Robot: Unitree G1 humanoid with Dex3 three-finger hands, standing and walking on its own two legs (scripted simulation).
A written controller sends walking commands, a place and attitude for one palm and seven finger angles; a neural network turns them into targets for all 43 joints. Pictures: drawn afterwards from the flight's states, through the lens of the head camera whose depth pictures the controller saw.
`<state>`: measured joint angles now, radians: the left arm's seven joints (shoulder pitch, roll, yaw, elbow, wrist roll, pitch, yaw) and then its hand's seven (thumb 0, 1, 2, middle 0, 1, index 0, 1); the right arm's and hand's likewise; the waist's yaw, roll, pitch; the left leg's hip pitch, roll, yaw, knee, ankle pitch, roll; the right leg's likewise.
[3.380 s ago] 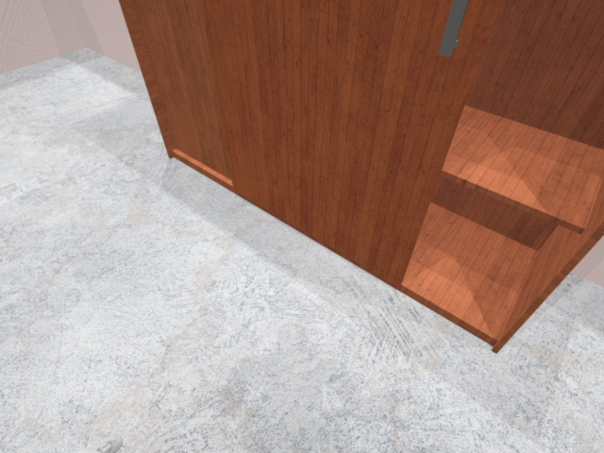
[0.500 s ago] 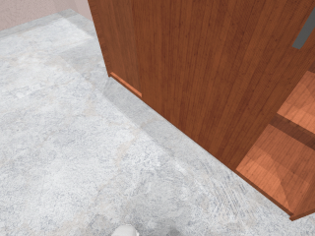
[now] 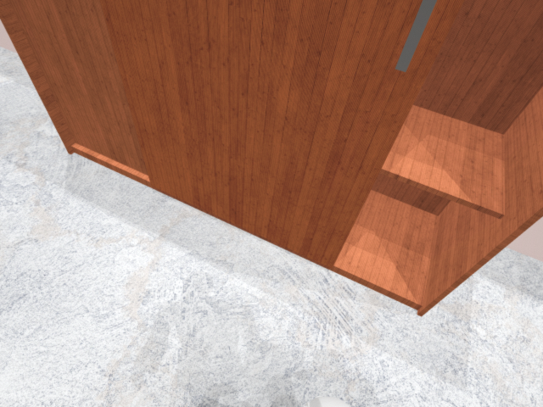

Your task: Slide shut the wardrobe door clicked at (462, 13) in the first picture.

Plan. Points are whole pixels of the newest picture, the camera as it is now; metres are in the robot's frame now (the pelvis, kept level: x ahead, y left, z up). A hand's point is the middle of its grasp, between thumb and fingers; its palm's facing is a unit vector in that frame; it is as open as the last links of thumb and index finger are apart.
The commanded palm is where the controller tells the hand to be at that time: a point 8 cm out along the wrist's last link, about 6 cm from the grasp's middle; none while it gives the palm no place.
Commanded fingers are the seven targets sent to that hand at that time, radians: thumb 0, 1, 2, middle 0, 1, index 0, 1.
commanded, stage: turn to face it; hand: left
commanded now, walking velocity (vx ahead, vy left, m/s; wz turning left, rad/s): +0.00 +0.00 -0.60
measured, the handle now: (418, 27) +0.75 -0.20 +0.23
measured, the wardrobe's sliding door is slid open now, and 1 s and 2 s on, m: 0.38 0.38 0.38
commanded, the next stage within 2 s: take the last steps up to it in 0.52 s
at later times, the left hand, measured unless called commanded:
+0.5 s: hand (206, 399) +0.16 +0.11 -0.16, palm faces -0.25 -0.94 -0.23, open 7.4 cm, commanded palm none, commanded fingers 0.00 0.90 0.90 -0.20 -0.30 -0.20 -0.30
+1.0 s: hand (176, 406) +0.15 +0.16 -0.18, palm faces -0.35 -0.93 -0.16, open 7.4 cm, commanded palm none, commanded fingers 0.00 0.90 0.90 -0.20 -0.30 -0.20 -0.30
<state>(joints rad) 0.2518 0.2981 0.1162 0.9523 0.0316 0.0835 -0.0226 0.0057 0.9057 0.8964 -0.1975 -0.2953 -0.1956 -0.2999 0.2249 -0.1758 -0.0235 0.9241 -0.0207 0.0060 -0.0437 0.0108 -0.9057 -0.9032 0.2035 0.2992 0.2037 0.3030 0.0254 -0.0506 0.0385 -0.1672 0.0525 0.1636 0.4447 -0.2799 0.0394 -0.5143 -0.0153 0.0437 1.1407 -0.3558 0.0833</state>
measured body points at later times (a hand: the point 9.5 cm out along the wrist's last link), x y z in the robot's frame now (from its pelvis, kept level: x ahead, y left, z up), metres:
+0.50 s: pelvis +0.00 -0.04 -0.01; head +0.02 -0.06 +0.44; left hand +0.17 +0.16 -0.14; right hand -0.04 -0.30 -0.16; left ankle +0.03 +0.10 -0.69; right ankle -0.03 -0.15 -0.74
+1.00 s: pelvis +0.06 -0.01 +0.01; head +0.08 +0.01 +0.46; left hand +0.17 +0.21 -0.16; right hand -0.06 -0.20 -0.14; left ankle +0.06 +0.08 -0.74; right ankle +0.00 -0.16 -0.67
